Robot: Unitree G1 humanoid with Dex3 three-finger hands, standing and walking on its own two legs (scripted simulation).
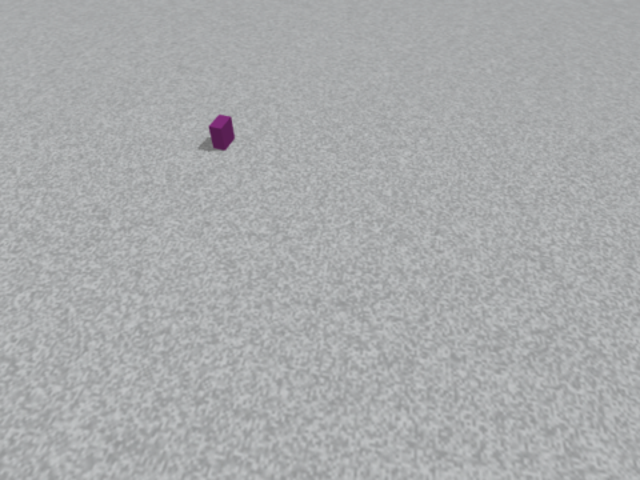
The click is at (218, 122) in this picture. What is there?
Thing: carton on end
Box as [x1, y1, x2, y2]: [209, 115, 234, 149]
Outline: 218,115 209,126 213,147 225,149 234,138 231,119 228,116
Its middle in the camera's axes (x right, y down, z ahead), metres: -0.53 -0.56 +2.08
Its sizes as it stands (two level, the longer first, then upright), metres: 0.117 0.068 0.131
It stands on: the floor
